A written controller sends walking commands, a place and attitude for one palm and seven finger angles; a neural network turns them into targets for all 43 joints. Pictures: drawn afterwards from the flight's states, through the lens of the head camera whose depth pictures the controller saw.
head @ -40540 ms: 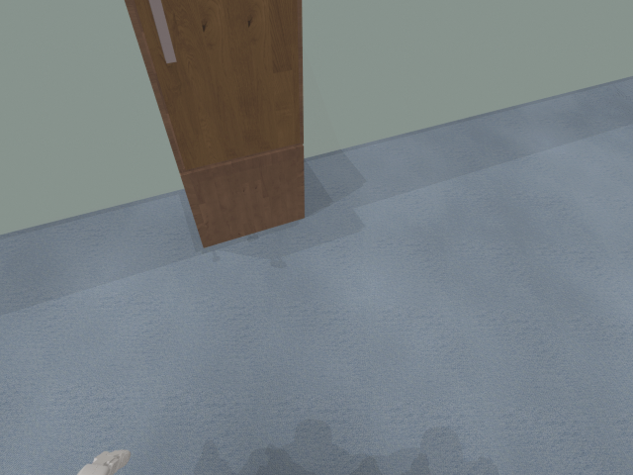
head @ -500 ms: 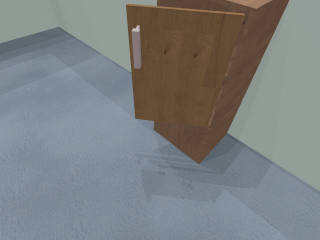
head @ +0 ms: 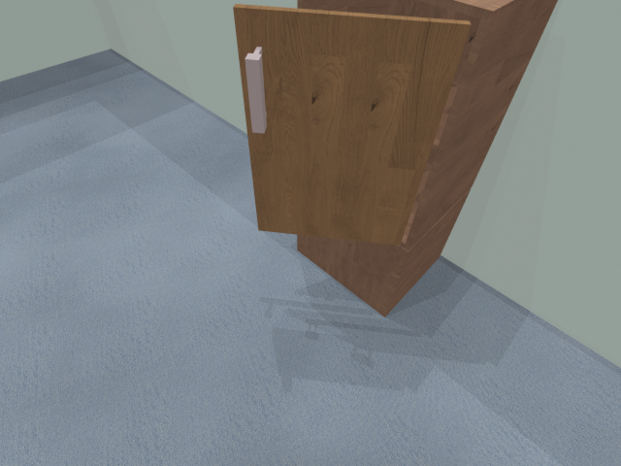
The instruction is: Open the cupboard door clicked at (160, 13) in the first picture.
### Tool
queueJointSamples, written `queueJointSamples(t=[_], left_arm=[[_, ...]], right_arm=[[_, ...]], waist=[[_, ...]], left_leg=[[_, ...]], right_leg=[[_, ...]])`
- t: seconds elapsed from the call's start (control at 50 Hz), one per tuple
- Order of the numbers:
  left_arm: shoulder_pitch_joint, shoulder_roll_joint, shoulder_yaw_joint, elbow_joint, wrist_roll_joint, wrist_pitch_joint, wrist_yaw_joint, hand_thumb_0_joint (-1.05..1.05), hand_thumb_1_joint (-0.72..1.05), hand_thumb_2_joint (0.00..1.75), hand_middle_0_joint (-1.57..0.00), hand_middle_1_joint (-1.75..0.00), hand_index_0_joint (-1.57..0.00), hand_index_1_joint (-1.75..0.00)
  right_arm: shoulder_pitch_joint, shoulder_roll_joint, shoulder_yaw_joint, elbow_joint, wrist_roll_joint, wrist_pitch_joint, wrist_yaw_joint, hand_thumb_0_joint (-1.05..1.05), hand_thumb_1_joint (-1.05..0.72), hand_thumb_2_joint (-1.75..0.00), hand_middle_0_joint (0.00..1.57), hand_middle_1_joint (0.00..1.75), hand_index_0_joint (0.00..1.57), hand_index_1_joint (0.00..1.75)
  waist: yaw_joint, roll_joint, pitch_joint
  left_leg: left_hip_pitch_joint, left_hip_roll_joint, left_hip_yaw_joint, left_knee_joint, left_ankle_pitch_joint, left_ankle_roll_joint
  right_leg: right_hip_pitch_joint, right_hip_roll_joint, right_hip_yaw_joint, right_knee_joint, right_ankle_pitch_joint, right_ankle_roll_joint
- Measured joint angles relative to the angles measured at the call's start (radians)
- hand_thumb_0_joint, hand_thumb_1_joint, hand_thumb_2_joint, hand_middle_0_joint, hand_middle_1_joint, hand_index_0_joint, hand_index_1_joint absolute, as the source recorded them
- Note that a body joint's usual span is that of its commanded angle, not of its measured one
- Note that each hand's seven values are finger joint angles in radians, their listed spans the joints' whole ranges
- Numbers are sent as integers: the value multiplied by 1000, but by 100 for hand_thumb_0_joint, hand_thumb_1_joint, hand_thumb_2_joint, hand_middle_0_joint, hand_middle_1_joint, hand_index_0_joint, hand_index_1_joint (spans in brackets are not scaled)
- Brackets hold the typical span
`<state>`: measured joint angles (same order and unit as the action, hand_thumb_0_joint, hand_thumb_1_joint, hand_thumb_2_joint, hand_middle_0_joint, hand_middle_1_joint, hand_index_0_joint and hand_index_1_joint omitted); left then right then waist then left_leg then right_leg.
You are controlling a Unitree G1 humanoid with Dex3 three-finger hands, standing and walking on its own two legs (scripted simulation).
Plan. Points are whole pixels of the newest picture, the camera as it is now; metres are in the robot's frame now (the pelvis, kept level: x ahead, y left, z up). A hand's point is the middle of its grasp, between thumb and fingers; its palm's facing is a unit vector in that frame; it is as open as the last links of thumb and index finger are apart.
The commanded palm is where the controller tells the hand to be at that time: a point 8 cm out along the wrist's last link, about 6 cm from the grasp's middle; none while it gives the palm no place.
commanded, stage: look again from close up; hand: left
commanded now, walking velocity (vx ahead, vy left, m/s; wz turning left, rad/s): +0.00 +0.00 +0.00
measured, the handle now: (259, 90) +0.76 +0.15 +0.10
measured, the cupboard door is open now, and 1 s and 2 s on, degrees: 37 37 37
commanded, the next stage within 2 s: shuffle to correct the standing spot in 0.20 s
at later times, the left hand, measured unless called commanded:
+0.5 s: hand out of the picture +0.01 +0.14 -0.18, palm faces +0.04 -0.99 -0.14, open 7.4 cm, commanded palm none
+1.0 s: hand (221, 412) +0.23 +0.16 -0.17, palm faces -0.03 -0.97 -0.23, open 7.3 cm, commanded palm none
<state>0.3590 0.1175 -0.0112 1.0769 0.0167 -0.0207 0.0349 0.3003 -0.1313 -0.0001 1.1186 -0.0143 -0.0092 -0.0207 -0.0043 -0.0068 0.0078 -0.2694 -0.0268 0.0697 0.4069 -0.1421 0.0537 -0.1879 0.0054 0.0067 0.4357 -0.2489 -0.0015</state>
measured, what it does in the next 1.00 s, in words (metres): walks ahead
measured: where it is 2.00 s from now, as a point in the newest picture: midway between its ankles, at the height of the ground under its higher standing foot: outside the picture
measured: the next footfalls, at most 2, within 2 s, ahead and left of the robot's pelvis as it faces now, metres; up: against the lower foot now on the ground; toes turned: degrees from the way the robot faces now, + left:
right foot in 1.06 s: +0.30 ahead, -0.17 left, +0.00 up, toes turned -10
left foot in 1.46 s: +0.25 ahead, +0.06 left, +0.00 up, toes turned -1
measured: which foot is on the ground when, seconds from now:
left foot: down 0.00-1.00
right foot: down 0.00-0.70, up 0.72-1.00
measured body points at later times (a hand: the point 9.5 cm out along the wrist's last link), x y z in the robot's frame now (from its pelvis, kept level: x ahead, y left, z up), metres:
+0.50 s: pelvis +0.04 -0.01 +0.00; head +0.04 +0.00 +0.45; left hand +0.01 +0.20 -0.17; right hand +0.02 -0.23 -0.16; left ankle +0.05 +0.08 -0.74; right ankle -0.01 -0.12 -0.74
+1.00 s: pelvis +0.16 -0.03 -0.01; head +0.20 -0.05 +0.44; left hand +0.24 +0.21 -0.15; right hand +0.06 -0.22 -0.17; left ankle +0.05 +0.08 -0.74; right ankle +0.24 -0.16 -0.72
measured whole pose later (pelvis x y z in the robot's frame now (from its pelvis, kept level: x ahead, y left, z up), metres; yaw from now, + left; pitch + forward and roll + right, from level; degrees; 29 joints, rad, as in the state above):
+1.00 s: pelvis +0.16 -0.03 -0.01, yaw -3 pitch +0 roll +0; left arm 0.19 0.18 0.06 0.99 0.02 -0.01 -0.01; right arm 0.42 -0.11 0.00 1.15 -0.03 -0.06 -0.03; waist -0.02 0.02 0.09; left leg 0.00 0.02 0.10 0.38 -0.38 0.00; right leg -0.49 -0.08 -0.10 0.73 -0.27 -0.03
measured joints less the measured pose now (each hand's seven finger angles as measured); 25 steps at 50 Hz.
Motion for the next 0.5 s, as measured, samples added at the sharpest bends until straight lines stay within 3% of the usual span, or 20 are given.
queueJointSamples(t=[0.36,0.5], left_arm=[[-12,0,-3,6,-4,-6,3,0,91,90,-20,-30,-20,-30],[26,2,14,3,5,3,-15,0,90,90,-20,-30,-20,-30]], right_arm=[[-16,-6,6,16,0,-9,-5,1,-92,-90,20,30,20,30],[12,-10,-4,7,-7,-1,5,0,-92,-90,20,30,20,30]], waist=[[1,-8,6],[10,-11,-20]], left_leg=[[41,9,6,3,-36,-13],[29,13,8,78,-105,-14]], right_leg=[[44,9,9,-10,-26,-11],[41,12,11,43,-84,-19]])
